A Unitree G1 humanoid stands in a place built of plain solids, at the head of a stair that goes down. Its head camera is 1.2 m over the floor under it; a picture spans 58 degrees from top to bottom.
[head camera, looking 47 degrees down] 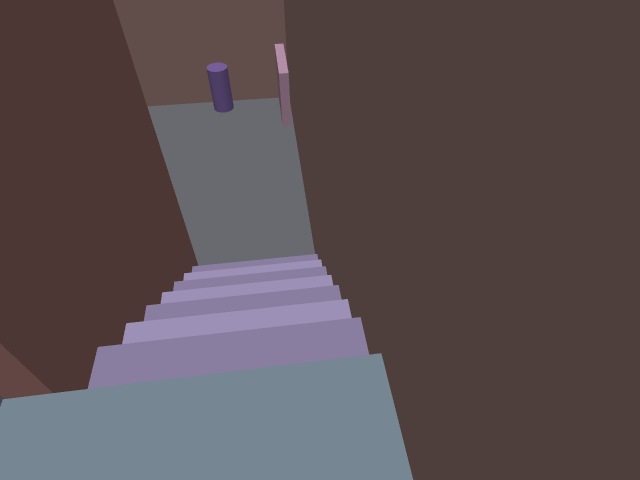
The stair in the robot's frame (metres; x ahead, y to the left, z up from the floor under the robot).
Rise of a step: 0.19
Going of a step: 0.23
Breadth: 0.96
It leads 8 degrees to the left of straight ahead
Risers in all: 8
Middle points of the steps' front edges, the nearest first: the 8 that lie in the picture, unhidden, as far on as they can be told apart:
0.58 0.29 0.00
0.84 0.32 -0.19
1.06 0.35 -0.38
1.28 0.38 -0.57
1.50 0.41 -0.76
1.72 0.44 -0.95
1.94 0.47 -1.15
2.15 0.49 -1.34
